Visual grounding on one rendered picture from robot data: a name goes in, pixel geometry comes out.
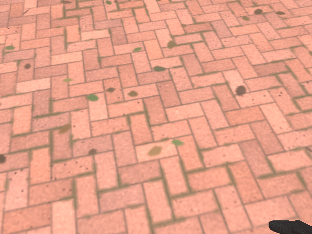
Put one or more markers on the robot right hand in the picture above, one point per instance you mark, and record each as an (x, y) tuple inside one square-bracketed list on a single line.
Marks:
[(290, 227)]

